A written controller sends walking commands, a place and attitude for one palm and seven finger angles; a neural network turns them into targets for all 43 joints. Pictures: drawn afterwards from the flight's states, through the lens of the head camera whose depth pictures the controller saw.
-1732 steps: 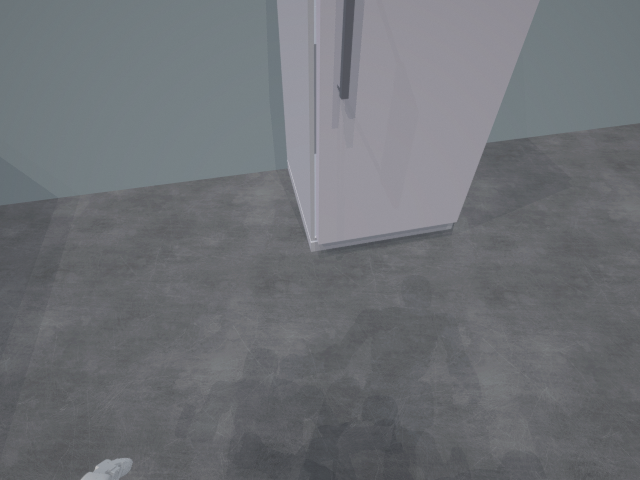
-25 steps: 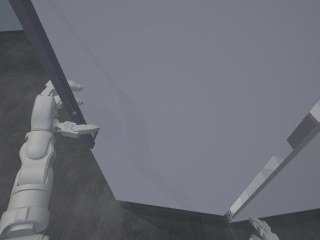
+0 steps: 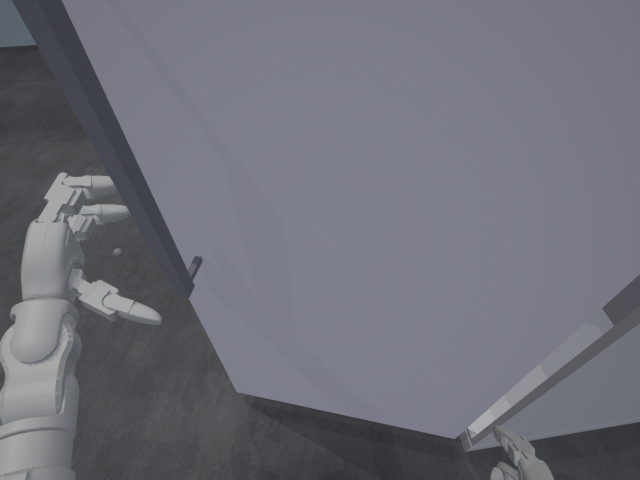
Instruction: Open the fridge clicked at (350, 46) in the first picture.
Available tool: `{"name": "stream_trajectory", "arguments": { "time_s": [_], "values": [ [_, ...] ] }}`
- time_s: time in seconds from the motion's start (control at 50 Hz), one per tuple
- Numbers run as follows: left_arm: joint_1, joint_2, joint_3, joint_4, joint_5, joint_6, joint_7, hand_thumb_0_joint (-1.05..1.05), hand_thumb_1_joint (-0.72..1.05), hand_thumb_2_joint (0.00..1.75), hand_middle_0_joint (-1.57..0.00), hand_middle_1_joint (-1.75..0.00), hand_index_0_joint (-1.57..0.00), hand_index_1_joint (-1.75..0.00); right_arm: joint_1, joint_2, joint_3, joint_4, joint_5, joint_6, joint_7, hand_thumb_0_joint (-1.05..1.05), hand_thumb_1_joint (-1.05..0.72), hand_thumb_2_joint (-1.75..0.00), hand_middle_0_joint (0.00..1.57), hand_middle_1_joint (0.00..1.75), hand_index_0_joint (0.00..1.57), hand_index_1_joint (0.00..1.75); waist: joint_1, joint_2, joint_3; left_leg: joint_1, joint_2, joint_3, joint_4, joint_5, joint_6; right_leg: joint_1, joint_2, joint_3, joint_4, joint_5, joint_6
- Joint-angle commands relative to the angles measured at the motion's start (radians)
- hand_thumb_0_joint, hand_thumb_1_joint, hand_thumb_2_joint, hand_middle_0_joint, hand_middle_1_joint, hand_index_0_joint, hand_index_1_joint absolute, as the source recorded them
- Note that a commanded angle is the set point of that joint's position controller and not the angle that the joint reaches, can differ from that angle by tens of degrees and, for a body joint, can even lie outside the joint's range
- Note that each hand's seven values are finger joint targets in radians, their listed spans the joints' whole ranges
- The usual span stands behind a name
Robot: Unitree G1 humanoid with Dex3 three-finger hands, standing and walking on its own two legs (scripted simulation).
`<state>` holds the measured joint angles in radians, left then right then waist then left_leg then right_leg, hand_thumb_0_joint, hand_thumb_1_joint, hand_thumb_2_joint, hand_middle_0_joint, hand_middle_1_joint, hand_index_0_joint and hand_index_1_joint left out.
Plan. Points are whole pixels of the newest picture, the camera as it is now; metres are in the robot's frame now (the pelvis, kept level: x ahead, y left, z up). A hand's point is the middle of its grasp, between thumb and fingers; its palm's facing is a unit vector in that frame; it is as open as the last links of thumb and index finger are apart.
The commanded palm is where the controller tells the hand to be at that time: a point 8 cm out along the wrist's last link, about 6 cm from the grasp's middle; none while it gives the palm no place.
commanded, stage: slip the hand off the handle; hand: left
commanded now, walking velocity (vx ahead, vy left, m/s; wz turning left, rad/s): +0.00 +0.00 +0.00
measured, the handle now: (142, 173) +0.38 +0.23 +0.20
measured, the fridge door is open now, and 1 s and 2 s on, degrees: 70 68 68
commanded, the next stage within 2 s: draw the hand back to the body in 1.12 s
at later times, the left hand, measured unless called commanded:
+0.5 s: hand (70, 247) +0.32 +0.30 +0.14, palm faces +0.26 -0.93 -0.26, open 14.6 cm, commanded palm +0.27 +0.34 +0.14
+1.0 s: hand (29, 330) +0.22 +0.30 +0.13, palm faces +0.26 -0.93 -0.27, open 14.7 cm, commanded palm +0.19 +0.34 +0.14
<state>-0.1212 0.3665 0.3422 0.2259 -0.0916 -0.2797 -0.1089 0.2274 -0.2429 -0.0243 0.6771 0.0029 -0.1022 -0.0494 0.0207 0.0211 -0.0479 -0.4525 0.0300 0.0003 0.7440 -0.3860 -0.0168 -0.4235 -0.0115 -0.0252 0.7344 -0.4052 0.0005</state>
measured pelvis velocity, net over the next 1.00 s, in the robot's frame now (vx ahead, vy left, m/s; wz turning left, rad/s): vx -0.02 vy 0.00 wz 0.02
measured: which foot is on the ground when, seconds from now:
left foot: down 0.00-1.00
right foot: down 0.00-1.00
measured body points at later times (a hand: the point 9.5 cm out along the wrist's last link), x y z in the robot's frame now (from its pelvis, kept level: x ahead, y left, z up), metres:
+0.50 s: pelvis -0.03 +0.01 +0.00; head +0.01 +0.01 +0.45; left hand +0.30 +0.35 +0.16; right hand +0.10 -0.24 -0.11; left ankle -0.01 +0.13 -0.71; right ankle -0.02 -0.12 -0.71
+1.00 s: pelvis -0.02 +0.00 -0.01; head -0.01 +0.00 +0.44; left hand +0.20 +0.35 +0.15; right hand +0.15 -0.24 -0.09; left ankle -0.01 +0.13 -0.71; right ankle -0.02 -0.12 -0.71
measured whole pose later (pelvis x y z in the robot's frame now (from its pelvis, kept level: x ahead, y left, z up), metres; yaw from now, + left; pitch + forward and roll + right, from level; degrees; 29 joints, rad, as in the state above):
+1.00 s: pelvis -0.02 +0.00 -0.01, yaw +1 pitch +3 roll -1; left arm 0.10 0.43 0.46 0.12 -0.24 -0.30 -0.28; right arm 0.22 -0.26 0.01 0.64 0.02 -0.12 -0.11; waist 0.05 0.04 -0.04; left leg -0.48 0.03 -0.03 0.81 -0.39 -0.01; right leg -0.43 -0.01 -0.05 0.77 -0.40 0.00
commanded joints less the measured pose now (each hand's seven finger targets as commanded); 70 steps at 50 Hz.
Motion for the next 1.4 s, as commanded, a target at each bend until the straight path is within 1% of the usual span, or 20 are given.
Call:
{"name": "stream_trajectory", "arguments": {
  "time_s": [0.0,0.22,0.28,0.4,0.42,0.5,0.54,0.6,0.66,0.82,0.84,0.98,1.04,1.12,1.22,1.24,1.26,1.3,1.34,1.38],
  "values": [
    [-0.305,0.231,0.052,-0.277,-0.012,-0.074,-0.018,0.0,-0.55,0.2,-0.25,-1.15,-0.25,-1.15,-0.003,-0.14,-0.05,-0.12,-0.003,-0.051,-0.018,0.0,-0.9,-0.9,0.2,0.3,0.2,0.3,-0.016,0.076,-0.312,0.202,-0.025,-0.004,-0.046,0.519,0.025,0.065,0.039,-0.002,-0.046,0.458,-0.018],
    [-0.347,0.285,0.103,-0.126,-0.025,-0.026,-0.041,0.0,-0.55,0.2,-0.25,-1.15,-0.25,-1.15,-0.031,-0.145,-0.026,-0.13,0.007,-0.032,-0.045,0.0,-0.9,-0.9,0.2,0.3,0.2,0.3,-0.009,0.032,-0.22,0.114,-0.025,-0.017,-0.084,0.358,0.015,0.03,0.041,-0.017,-0.07,0.305,-0.024],
    [-0.392,0.309,0.112,-0.135,-0.026,-0.036,-0.049,0.0,-0.55,0.2,-0.25,-1.15,-0.25,-1.15,-0.029,-0.145,-0.024,-0.135,0.006,-0.032,-0.048,0.0,-0.9,-0.9,0.2,0.3,0.2,0.3,-0.012,0.078,-0.236,0.127,-0.026,-0.016,-0.084,0.334,0.016,0.021,0.043,-0.012,-0.075,0.278,-0.026],
    [-0.456,0.409,0.194,-0.03,-0.044,-0.082,-0.086,0.0,-0.55,0.2,-0.25,-1.15,-0.25,-1.15,-0.014,-0.156,-0.019,-0.118,0.006,-0.023,-0.062,0.0,-0.9,-0.9,0.2,0.3,0.2,0.3,-0.017,0.039,-0.239,0.076,-0.028,-0.02,-0.083,0.228,0.025,0.012,0.046,0.0,-0.087,0.191,-0.023],
    [-0.441,0.371,0.164,-0.01,-0.051,-0.082,-0.1,0.0,-0.55,0.2,-0.25,-1.15,-0.25,-1.15,-0.016,-0.152,-0.017,-0.122,0.008,-0.023,-0.061,0.0,-0.9,-0.9,0.2,0.3,0.2,0.3,-0.018,0.038,-0.224,0.07,-0.03,-0.019,-0.089,0.205,0.027,0.005,0.046,-0.002,-0.092,0.17,-0.022],
    [-0.361,0.344,0.137,-0.041,-0.071,-0.084,-0.135,0.0,-0.55,0.2,-0.25,-1.15,-0.25,-1.15,-0.014,-0.155,-0.023,-0.143,0.017,-0.025,-0.056,0.0,-0.9,-0.9,0.2,0.3,0.2,0.3,-0.006,0.082,-0.249,0.085,-0.031,-0.021,-0.089,0.192,0.029,0.012,0.045,0.003,-0.09,0.161,-0.026],
    [-0.322,0.351,0.145,-0.064,-0.075,-0.082,-0.138,0.0,-0.55,0.2,-0.25,-1.15,-0.25,-1.15,-0.012,-0.157,-0.025,-0.152,0.017,-0.027,-0.054,0.0,-0.9,-0.9,0.2,0.3,0.2,0.3,-0.004,0.097,-0.248,0.083,-0.031,-0.025,-0.086,0.19,0.028,0.012,0.048,0.0,-0.085,0.156,-0.026],
    [-0.273,0.379,0.189,-0.099,-0.094,-0.09,-0.129,0.0,-0.55,0.2,-0.25,-1.15,-0.25,-1.15,-0.015,-0.161,-0.027,-0.159,0.019,-0.028,-0.052,0.0,-0.9,-0.9,0.2,0.3,0.2,0.3,0.001,0.05,-0.222,0.06,-0.031,-0.027,-0.088,0.171,0.031,0.018,0.047,0.001,-0.084,0.148,-0.022],
    [-0.2,0.404,0.238,-0.18,-0.109,-0.118,-0.111,0.0,-0.55,0.2,-0.25,-1.15,-0.25,-1.15,-0.022,-0.157,-0.027,-0.169,0.011,-0.035,-0.051,0.0,-0.9,-0.9,0.2,0.3,0.2,0.3,0.02,0.045,-0.259,0.073,-0.033,-0.025,-0.082,0.217,0.032,0.06,0.047,0.003,-0.069,0.195,-0.023],
    [-0.013,0.362,0.244,-0.254,-0.146,-0.096,-0.137,0.0,-0.55,0.2,-0.25,-1.15,-0.25,-1.15,-0.062,-0.149,-0.021,-0.176,0.016,-0.049,-0.054,0.0,-0.9,-0.9,0.2,0.3,0.2,0.3,0.021,0.07,-0.177,0.052,-0.034,-0.01,-0.071,0.208,0.03,0.048,0.042,0.007,-0.069,0.208,-0.019],
    [-0.03,0.34,0.216,-0.297,-0.148,-0.095,-0.147,0.0,-0.55,0.2,-0.25,-1.15,-0.25,-1.15,-0.071,-0.148,-0.018,-0.18,0.017,-0.054,-0.057,0.0,-0.9,-0.9,0.2,0.3,0.2,0.3,0.013,0.103,-0.174,0.064,-0.035,-0.009,-0.068,0.221,0.029,0.046,0.043,0.005,-0.07,0.217,-0.022],
    [0.001,0.287,0.171,-0.347,-0.179,-0.082,-0.179,0.0,-0.55,0.2,-0.25,-1.15,-0.25,-1.15,-0.084,-0.146,-0.01,-0.171,0.019,-0.088,-0.078,0.0,-0.9,-0.9,0.2,0.3,0.2,0.3,-0.001,0.055,-0.128,0.072,-0.034,-0.02,-0.066,0.177,0.027,0.003,0.039,0.006,-0.092,0.162,-0.016],
    [0.034,0.321,0.217,-0.355,-0.186,-0.083,-0.178,0.0,-0.55,0.2,-0.25,-1.15,-0.25,-1.15,-0.092,-0.15,-0.009,-0.168,0.015,-0.095,-0.086,0.0,-0.9,-0.9,0.2,0.3,0.2,0.3,0.013,0.017,-0.135,0.065,-0.035,-0.024,-0.062,0.175,0.027,0.019,0.036,0.008,-0.091,0.156,-0.017],
    [0.125,0.323,0.239,-0.407,-0.195,-0.08,-0.185,0.0,-0.55,0.2,-0.25,-1.15,-0.25,-1.15,-0.102,-0.138,-0.003,-0.179,0.014,-0.099,-0.083,0.0,-0.9,-0.9,0.2,0.3,0.2,0.3,0.039,0.064,-0.182,0.076,-0.04,-0.015,-0.056,0.218,0.023,0.056,0.031,0.009,-0.075,0.208,-0.017],
    [0.058,0.325,0.246,-0.375,-0.207,-0.081,-0.188,0.0,-0.55,0.2,-0.25,-1.15,-0.25,-1.15,-0.104,-0.138,0.004,-0.157,0.015,-0.107,-0.093,0.0,-0.9,-0.9,0.2,0.3,0.2,0.3,0.015,0.067,-0.115,0.04,-0.037,-0.019,-0.048,0.17,0.019,0.014,0.03,0.014,-0.091,0.152,-0.015],
    [0.106,0.269,0.217,-0.242,-0.354,0.074,-0.266,0.0,-0.55,0.2,-0.25,-1.15,-0.25,-1.15,-0.137,-0.158,0.009,-0.157,0.058,-0.117,-0.108,0.0,-0.9,-0.9,0.2,0.3,0.2,0.3,0.02,0.053,-0.177,0.077,-0.031,-0.024,-0.084,0.147,0.025,0.126,0.006,0.057,-0.15,0.144,-0.02],
    [0.003,0.312,0.218,-0.33,-0.371,0.142,-0.305,0.0,-0.55,0.2,-0.25,-1.15,-0.25,-1.15,-0.15,-0.158,0.014,-0.171,0.075,-0.128,-0.122,0.0,-0.9,-0.9,0.2,0.3,0.2,0.3,0.016,0.059,-0.157,0.096,-0.03,-0.025,-0.092,0.151,0.028,0.139,-0.005,0.062,-0.175,0.148,-0.009],
    [-0.035,0.371,0.249,-0.356,-0.387,0.236,-0.338,0.0,-0.55,0.2,-0.25,-1.15,-0.25,-1.15,-0.157,-0.165,0.015,-0.178,0.076,-0.142,-0.145,0.0,-0.9,-0.9,0.2,0.3,0.2,0.3,0.022,0.068,-0.179,0.117,-0.033,-0.031,-0.104,0.173,0.032,0.156,-0.007,0.065,-0.195,0.151,-0.006],
    [-0.008,0.363,0.21,-0.371,-0.379,0.315,-0.375,0.0,-0.55,0.2,-0.25,-1.15,-0.25,-1.15,-0.147,-0.16,0.025,-0.192,0.081,-0.156,-0.149,0.0,-0.9,-0.9,0.2,0.3,0.2,0.3,0.012,0.054,-0.166,0.141,-0.033,-0.037,-0.121,0.21,0.04,0.159,-0.001,0.055,-0.203,0.191,-0.006],
    [0.034,0.335,0.176,-0.463,-0.342,0.328,-0.359,0.0,-0.55,0.2,-0.25,-1.15,-0.25,-1.15,-0.127,-0.143,0.033,-0.214,0.077,-0.167,-0.139,0.0,-0.9,-0.9,0.2,0.3,0.2,0.3,0.017,0.104,-0.126,0.168,-0.034,-0.044,-0.154,0.236,0.037,0.143,0.014,0.014,-0.197,0.216,-0.013]
  ]
}}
